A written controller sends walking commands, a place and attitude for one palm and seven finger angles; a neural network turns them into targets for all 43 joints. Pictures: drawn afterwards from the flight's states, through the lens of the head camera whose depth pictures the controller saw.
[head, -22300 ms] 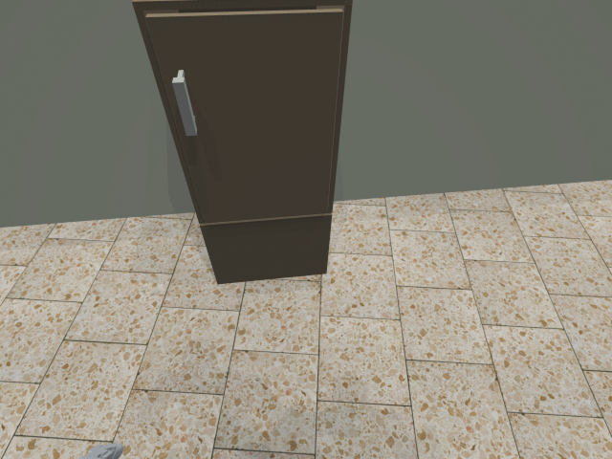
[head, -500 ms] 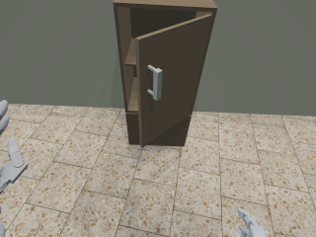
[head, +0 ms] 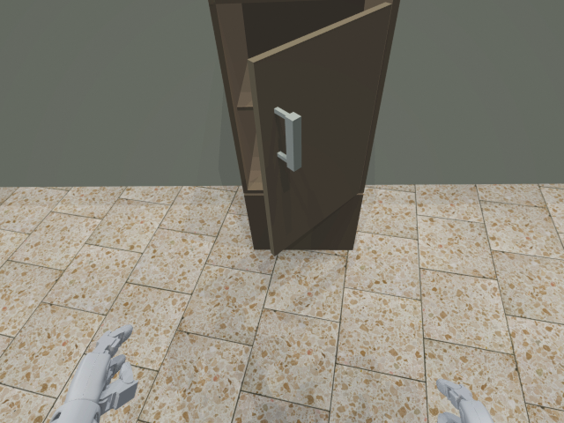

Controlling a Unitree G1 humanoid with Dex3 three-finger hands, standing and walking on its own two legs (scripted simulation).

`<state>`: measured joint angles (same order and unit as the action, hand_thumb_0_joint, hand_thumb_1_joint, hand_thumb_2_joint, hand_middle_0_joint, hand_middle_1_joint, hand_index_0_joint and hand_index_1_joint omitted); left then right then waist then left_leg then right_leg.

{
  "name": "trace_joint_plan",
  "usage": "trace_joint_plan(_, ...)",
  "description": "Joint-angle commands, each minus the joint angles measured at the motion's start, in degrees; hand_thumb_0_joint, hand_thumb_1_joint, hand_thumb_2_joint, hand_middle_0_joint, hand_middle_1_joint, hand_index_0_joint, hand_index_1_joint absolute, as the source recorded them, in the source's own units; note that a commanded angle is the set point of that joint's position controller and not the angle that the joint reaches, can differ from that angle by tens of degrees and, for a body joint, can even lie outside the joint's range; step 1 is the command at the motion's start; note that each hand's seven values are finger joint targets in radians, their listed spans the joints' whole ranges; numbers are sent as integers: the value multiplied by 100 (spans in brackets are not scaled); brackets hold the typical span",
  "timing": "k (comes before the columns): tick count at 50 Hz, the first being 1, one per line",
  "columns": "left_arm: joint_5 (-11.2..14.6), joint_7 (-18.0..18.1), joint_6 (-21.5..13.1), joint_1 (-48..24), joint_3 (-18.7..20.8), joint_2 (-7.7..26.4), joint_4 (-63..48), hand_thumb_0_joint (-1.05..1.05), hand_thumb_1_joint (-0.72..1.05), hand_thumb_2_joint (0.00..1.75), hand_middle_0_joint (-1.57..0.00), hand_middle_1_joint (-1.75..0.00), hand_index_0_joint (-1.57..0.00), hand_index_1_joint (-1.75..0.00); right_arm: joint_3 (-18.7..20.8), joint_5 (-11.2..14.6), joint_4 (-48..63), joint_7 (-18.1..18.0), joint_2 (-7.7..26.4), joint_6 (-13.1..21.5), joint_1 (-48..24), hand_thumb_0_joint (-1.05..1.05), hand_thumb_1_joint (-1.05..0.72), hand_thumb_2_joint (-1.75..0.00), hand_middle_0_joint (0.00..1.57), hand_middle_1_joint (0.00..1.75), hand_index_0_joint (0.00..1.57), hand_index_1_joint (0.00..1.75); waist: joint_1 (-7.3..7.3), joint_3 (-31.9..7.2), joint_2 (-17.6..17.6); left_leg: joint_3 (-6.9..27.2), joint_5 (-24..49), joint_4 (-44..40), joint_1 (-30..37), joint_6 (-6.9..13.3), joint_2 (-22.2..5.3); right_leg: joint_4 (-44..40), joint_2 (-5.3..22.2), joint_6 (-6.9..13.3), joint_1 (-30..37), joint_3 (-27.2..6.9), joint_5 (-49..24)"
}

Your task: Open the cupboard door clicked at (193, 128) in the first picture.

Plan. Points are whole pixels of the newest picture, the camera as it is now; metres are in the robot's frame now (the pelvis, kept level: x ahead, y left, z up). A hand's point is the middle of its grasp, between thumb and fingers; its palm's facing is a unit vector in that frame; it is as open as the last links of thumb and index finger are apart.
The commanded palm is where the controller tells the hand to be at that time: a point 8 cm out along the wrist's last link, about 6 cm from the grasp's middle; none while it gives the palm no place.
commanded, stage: let the arm hang, fingers relaxed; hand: left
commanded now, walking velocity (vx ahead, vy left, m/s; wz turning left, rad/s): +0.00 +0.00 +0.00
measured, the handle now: (286, 139) +0.65 +0.03 +0.04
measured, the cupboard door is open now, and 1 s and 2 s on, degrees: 44 44 44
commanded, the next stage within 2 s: look to check the result in 0.94 s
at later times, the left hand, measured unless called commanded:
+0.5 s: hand out of the picture -0.08 +0.19 -0.16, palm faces +0.03 -0.97 -0.23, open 7.3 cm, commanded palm none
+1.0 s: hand out of the picture -0.01 +0.16 -0.16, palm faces +0.03 -0.98 -0.19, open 7.3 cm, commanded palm none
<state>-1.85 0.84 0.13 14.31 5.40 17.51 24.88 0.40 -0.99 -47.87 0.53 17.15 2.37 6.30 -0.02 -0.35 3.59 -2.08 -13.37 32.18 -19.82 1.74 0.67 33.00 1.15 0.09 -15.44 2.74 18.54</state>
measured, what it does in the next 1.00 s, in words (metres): stands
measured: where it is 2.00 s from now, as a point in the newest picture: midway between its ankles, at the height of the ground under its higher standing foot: outside the picture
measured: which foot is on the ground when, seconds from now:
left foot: down 0.00-1.00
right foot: down 0.00-1.00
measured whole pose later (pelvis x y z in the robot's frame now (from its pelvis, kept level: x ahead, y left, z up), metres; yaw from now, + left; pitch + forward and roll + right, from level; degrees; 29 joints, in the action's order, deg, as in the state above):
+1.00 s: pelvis -0.01 -0.01 +0.01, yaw +0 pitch -1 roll +0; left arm -0.7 1.8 -0.2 16.0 0.9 7.5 65.0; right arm 0.5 -1.1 -64.9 -1.5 8.0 -0.5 16.8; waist -0.7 2.4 0.8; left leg -2.0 -8.9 24.1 -14.1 1.1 0.3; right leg 25.6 0.5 0.7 -10.1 2.8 14.3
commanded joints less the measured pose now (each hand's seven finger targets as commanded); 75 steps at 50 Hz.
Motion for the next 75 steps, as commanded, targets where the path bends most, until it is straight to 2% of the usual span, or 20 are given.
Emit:
trace_joint_plan(1, 24, -22, -85, -97, -163, 571, 1174, 0, 90, 90, -20, -30, -20, -30, 164, -78, 67, -51, 583, -96, 148, 0, -90, -90, 20, 30, 20, 30, -80, -308, -812, 603, 1342, -513, 663, 40, -528, -748, 591, 331, 183, -703, -1402)
trace_joint_plan(2, 45, -1, -55, -117, -234, 486, 1516, 0, 90, 90, -20, -30, -20, -30, 109, -87, -62, -54, 474, -142, 145, 0, -90, -90, 20, 30, 20, 30, -57, -224, -358, 632, 1285, -694, 673, 29, -550, -776, 529, 277, 232, -675, -1246)
trace_joint_plan(4, 78, 21, -28, -35, -328, 376, 2158, 0, 90, 90, -20, -30, -20, -30, 34, -72, -329, -75, 315, -209, 162, 0, -90, -90, 20, 30, 20, 30, -20, -79, 110, 647, 867, -924, 623, 5, -555, -990, 460, 223, 337, -680, -808)
trace_joint_plan(5, 82, 26, -38, 27, -337, 399, 2416, 0, 90, 90, -20, -30, -20, -30, 26, -49, -422, -89, 302, -226, 214, 0, -90, -90, 20, 30, 20, 30, -6, -82, 124, 656, 711, -966, 649, -6, -556, -1122, 459, 223, 403, -676, -663)
trace_joint_plan(9, 117, 34, -46, 249, -340, 129, 3206, 0, 90, 90, -20, -30, -20, -30, 30, -55, -873, -158, 62, -270, 513, 0, -90, -90, 20, 30, 20, 30, -26, 12, 574, 658, 118, -1146, 680, -17, -538, -1395, 448, 293, 407, -673, -405)
trace_joint_plan(13, 132, 39, -46, 380, -387, -15, 3644, 0, 90, 90, -20, -30, -20, -30, 48, -31, -1193, -198, -1, -295, 891, 0, -90, -90, 20, 30, 20, 30, -58, 183, 62, 721, -116, -1264, 694, 1, -590, -1504, 427, 288, 322, -554, -223)
trace_joint_plan(16, 129, 54, -30, 509, -403, -101, 3853, 0, 90, 90, -20, -30, -20, -30, 68, -25, -1335, -217, -61, -317, 1106, 0, -90, -90, 20, 30, 20, 30, -69, 365, -132, 759, -376, -1361, 628, 24, -610, -1526, 406, 280, 195, -500, 17)
trace_joint_plan(19, 126, 76, -23, 654, -400, -184, 3967, 0, 90, 90, -20, -30, -20, -30, 82, -28, -1442, -229, -130, -313, 1309, 0, -90, -90, 20, 30, 20, 30, -63, 351, -308, 788, -455, -1421, 627, 50, -621, -1447, 382, 271, 166, -480, 67)
trace_joint_plan(22, 118, 95, -4, 766, -388, -258, 4016, 0, 90, 90, -20, -30, -20, -30, 88, -30, -1512, -233, -229, -317, 1402, 0, -90, -90, 20, 30, 20, 30, -39, 460, -309, 820, -641, -1510, 517, 69, -638, -1368, 362, 253, 111, -424, 156)
trace_joint_plan(28, 110, 130, -24, 856, -376, -376, 4027, 0, 90, 90, -20, -30, -20, -30, 92, -38, -1580, -229, -395, -298, 1503, 0, -90, -90, 20, 30, 20, 30, -27, 577, -423, 737, -471, -1460, 476, 73, -592, -1338, 380, 247, 11, -485, 91)
trace_joint_plan(32, 109, 142, -29, 814, -359, -416, 3997, 0, 90, 90, -20, -30, -20, -30, 86, -44, -1614, -225, -476, -286, 1527, 0, -90, -90, 20, 30, 20, 30, -35, 673, -323, 716, -446, -1461, 463, 60, -575, -1317, 378, 242, -78, -496, 116)
trace_joint_plan(38, 103, 143, -52, 705, -331, -439, 3939, 0, 90, 90, -20, -30, -20, -30, 92, -49, -1604, -223, -524, -266, 1512, 0, -90, -90, 20, 30, 20, 30, -58, 714, -354, 639, -288, -1398, 507, 27, -542, -1372, 403, 242, -116, -536, 66)
trace_joint_plan(41, 110, 145, -61, 650, -321, -425, 3926, 0, 90, 90, -20, -30, -20, -30, 95, -47, -1607, -228, -536, -250, 1494, 0, -90, -90, 20, 30, 20, 30, -52, 636, -254, 632, -175, -1381, 543, 24, -552, -1361, 411, 252, -33, -542, -48)
trace_joint_plan(44, 114, 131, -73, 628, -319, -400, 3924, 0, 90, 90, -20, -30, -20, -30, 91, -47, -1587, -234, -497, -239, 1444, 0, -90, -90, 20, 30, 20, 30, -48, 597, -183, 620, -74, -1361, 587, 18, -545, -1401, 427, 262, 21, -566, -144)
trace_joint_plan(45, 111, 134, -81, 631, -310, -376, 3916, 0, 90, 90, -20, -30, -20, -30, 101, -37, -1570, -236, -466, -242, 1438, 0, -90, -90, 20, 30, 20, 30, -46, 559, -302, 610, 11, -1317, 664, 18, -551, -1398, 416, 265, 28, -534, -177)
trace_joint_plan(56, 134, 121, -118, 454, -312, -231, 3938, 0, 90, 90, -20, -30, -20, -30, 99, -22, -1607, -245, -299, -215, 1293, 0, -90, -90, 20, 30, 20, 30, -68, 375, -299, 596, 576, -1241, 921, 3, -587, -1475, 474, 275, 276, -539, -563)
trace_joint_plan(62, 132, 112, -111, 365, -314, -165, 3962, 0, 90, 90, -20, -30, -20, -30, 96, -25, -1623, -243, -213, -226, 1147, 0, -90, -90, 20, 30, 20, 30, -59, 526, -283, 591, 486, -1307, 920, -9, -599, -1555, 483, 274, 240, -550, -480)
trace_joint_plan(69, 134, 96, -137, 213, -308, -33, 3935, 0, 90, 90, -20, -30, -20, -30, 111, -22, -1601, -241, -53, -201, 969, 0, -90, -90, 20, 30, 20, 30, -58, 349, -379, 621, 704, -1311, 1040, -11, -624, -1563, 493, 266, 412, -530, -716)
trace_joint_plan(74, 132, 88, -156, 107, -295, 87, 3910, 0, 90, 90, -20, -30, -20, -30, 117, -15, -1577, -235, 62, -184, 806, 0, -90, -90, 20, 30, 20, 30, -47, 295, -318, 624, 878, -1331, 1120, -11, -641, -1606, 518, 262, 507, -554, -912)
trace_joint_plan(75, 129, 87, -170, 107, -280, 123, 3895, 0, 90, 90, -20, -30, -20, -30, 132, -7, -1558, -237, 91, -184, 772, 0, -90, -90, 20, 30, 20, 30, -31, 289, -420, 622, 914, -1310, 1145, -1, -642, -1627, 518, 272, 506, -540, -943)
